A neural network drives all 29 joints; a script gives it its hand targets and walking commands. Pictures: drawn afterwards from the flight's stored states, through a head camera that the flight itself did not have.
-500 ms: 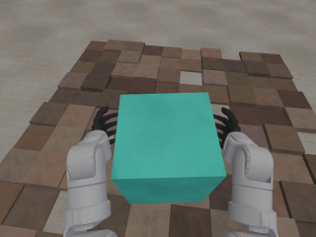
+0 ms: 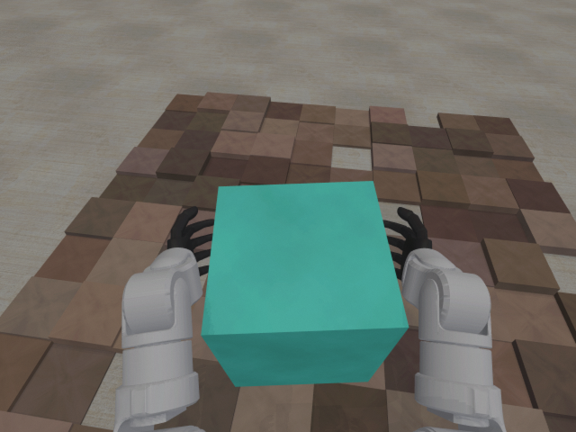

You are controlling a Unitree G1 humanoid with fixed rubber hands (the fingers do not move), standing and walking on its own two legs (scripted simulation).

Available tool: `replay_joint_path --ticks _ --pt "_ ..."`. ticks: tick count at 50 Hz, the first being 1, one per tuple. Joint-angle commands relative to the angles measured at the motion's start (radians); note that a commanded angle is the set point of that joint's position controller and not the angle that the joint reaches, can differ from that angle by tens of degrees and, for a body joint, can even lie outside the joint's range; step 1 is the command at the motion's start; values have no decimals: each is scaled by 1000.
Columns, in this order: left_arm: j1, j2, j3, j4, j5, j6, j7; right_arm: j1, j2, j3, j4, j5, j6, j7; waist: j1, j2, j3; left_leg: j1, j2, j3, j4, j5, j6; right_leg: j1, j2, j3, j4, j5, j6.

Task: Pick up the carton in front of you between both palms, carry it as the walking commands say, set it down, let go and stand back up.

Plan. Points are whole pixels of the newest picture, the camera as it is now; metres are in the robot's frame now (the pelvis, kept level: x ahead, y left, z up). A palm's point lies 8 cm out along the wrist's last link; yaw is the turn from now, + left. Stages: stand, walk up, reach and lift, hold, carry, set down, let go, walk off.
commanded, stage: carry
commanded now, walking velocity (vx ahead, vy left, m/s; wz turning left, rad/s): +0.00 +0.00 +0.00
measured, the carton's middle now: (299, 291) +0.32 +0.01 +0.03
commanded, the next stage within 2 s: none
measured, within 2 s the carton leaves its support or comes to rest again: neither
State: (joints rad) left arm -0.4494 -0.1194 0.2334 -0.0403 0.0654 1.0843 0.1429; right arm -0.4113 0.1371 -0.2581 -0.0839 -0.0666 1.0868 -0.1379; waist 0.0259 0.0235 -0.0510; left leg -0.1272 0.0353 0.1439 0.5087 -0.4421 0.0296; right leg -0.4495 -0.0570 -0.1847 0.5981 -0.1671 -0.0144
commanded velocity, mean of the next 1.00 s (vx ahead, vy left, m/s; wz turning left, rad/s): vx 0.29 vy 0.00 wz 0.00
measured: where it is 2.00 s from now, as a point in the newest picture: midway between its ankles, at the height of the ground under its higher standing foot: (314, 319)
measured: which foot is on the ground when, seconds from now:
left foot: down 0.00-0.76, up 0.78-1.00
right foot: down 0.00-1.00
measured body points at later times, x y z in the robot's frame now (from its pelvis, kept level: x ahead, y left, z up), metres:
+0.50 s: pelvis -0.03 +0.00 +0.00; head -0.04 +0.00 +0.45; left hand +0.30 +0.16 +0.11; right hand +0.30 -0.15 +0.11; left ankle -0.09 +0.07 -0.73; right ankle +0.09 -0.13 -0.72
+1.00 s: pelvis +0.12 -0.05 +0.02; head +0.14 -0.06 +0.47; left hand +0.46 +0.11 +0.14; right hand +0.47 -0.20 +0.14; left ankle +0.15 +0.09 -0.64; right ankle +0.09 -0.12 -0.72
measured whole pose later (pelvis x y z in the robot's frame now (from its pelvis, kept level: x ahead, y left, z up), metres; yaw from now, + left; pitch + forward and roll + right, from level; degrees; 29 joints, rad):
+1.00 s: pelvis +0.12 -0.05 +0.02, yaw -1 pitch +5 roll +1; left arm -0.52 -0.11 0.28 -0.11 0.03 1.16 0.17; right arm -0.53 0.13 -0.28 -0.12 -0.05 1.16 -0.16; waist 0.05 0.00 -0.06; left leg -0.67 0.07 0.03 1.07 -0.30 0.02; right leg -0.28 0.02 -0.13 0.48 -0.29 -0.09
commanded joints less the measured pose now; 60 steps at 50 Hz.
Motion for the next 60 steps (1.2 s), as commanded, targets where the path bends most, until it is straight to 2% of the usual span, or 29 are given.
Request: replay_joint_path --ticks 1,5,22,23,24,26,27,28,29,30,32,34,35,36,37,38,39,40,41,42,43,44,46,51,55,58,59,60 --pt "-580 -782 -622 -80 -212 -14 -19 -585 707 594 -55 173 -18 6 -15 11 -330 -10 109 -64 -55 429 -30 221 -83 108 -46 210 -44" --pt "-570 -774 -616 -76 -210 -14 -18 -582 707 594 -50 172 -16 4 -17 -4 -327 -29 109 -78 -72 352 -24 219 -84 113 -63 179 -41" --pt "-574 -768 -591 -50 -194 -4 -16 -605 720 594 -23 179 -9 6 -18 6 -312 -76 116 -92 -91 297 -21 203 -79 109 -80 130 -34" --pt "-578 -769 -592 -54 -198 -5 -16 -608 721 595 -27 180 -10 6 -26 9 -317 -73 114 -100 -112 218 -13 195 -67 101 -76 67 -36" --pt "-593 -775 -596 -63 -204 -6 -16 -619 722 596 -32 182 -11 5 -39 30 -297 -76 136 -130 -175 92 0 170 -55 75 -64 -16 -26" --pt "-640 -781 -607 -88 -216 -7 -16 -650 724 601 -55 193 -13 3 -60 101 -206 -66 213 -248 -311 -178 70 34 7 -4 63 -169 -4" --pt "-662 -778 -608 -97 -220 -8 -14 -671 720 605 -70 198 -13 1 -70 124 -164 -49 257 -310 -352 -232 106 -43 13 -4 156 -187 1" --pt "-671 -766 -608 -107 -225 -7 -10 -689 707 611 -89 207 -13 -3 -76 125 -141 -1 286 -352 -369 -224 138 -137 -5 30 221 -184 -4" --pt "-682 -750 -605 -118 -229 -5 -5 -710 689 619 -110 219 -11 -8 -78 121 -122 82 299 -353 -374 -147 157 -240 -20 50 241 -181 -9" --pt "-688 -729 -597 -127 -233 -1 1 -728 675 627 -126 235 -8 -13 -85 109 -126 164 296 -341 -351 -15 167 -297 -20 53 243 -180 -15" --pt "-656 -678 -570 -132 -234 8 16 -724 637 632 -154 264 1 -25 -92 83 -188 297 271 -283 -240 338 174 -321 10 36 234 -217 -28" --pt "-613 -625 -535 -124 -223 22 29 -696 604 627 -160 279 15 -35 -94 98 -247 335 255 -236 -151 470 159 -274 44 14 177 -248 -43" --pt "-598 -605 -519 -118 -218 32 34 -688 594 623 -156 284 23 -38 -82 114 -269 301 238 -197 -99 518 140 -192 68 -3 115 -250 -54" --pt "-581 -590 -504 -108 -212 41 37 -687 587 617 -152 285 31 -40 -49 113 -300 217 198 -116 -9 588 105 -25 104 -41 -3 -216 -66" --pt "-581 -576 -490 -108 -207 50 39 -674 583 611 -142 289 40 -42 -9 81 -359 75 163 -46 121 594 58 239 102 -36 -89 -124 -84" --pt "-554 -556 -471 -96 -198 60 43 -688 576 605 -150 294 50 -43 35 -52 -437 -171 102 6 357 430 2 516 -61 256 -160 -215 -150" --pt "-560 -529 -465 -95 -193 65 47 -705 578 595 -164 295 61 -43 41 -321 -419 -529 -64 -8 582 -17 -39 682 -294 741 -272 -90 -268" --pt "-583 -543 -469 -122 -199 72 44 -744 586 598 -166 294 66 -46 37 -270 -397 -635 -40 -152 747 -128 -5 685 -313 790 -259 21 -318" --pt "-618 -559 -492 -148 -217 78 39 -744 598 583 -152 287 73 -47 35 -184 -376 -688 -6 -179 822 -110 22 655 -309 723 -219 81 -320" --pt "-658 -588 -515 -180 -234 81 32 -738 614 565 -140 278 76 -46 34 -61 -356 -696 26 -186 809 -43 34 598 -280 627 -208 88 -285" --pt "-700 -621 -537 -203 -251 81 22 -730 633 553 -126 263 77 -43 23 -24 -340 -679 46 -188 749 23 34 539 -255 556 -226 63 -241" --pt "-737 -654 -557 -214 -268 79 11 -723 650 547 -110 242 77 -40 15 -47 -343 -643 51 -178 700 71 24 496 -227 491 -240 59 -214" --pt "-742 -701 -588 -202 -288 74 -12 -692 683 556 -80 208 73 -32 11 -94 -355 -611 35 -139 651 111 3 468 -200 416 -254 116 -203" --pt "-675 -781 -609 -107 -273 55 -53 -636 750 584 -22 147 51 -7 19 -107 -311 -691 52 -97 443 206 -36 538 -194 358 -310 205 -210" --pt "-625 -814 -619 -90 -255 21 -66 -622 797 623 -29 150 22 10 24 -133 -261 -586 12 -30 197 267 -38 550 -159 261 -326 315 -163" --pt "-545 -827 -635 -113 -243 6 -68 -565 821 665 -65 176 7 24 10 -193 -260 -451 -34 24 52 308 -18 565 -142 179 -266 524 -116" --pt "-503 -827 -641 -125 -234 4 -67 -541 824 679 -84 188 5 28 -7 -200 -284 -357 -57 48 -8 308 -6 564 -138 145 -204 641 -96" --pt "-465 -829 -651 -145 -231 4 -66 -504 829 691 -98 199 3 33 -41 -173 -336 -183 -80 86 -90 351 9 523 -121 83 -80 721 -69"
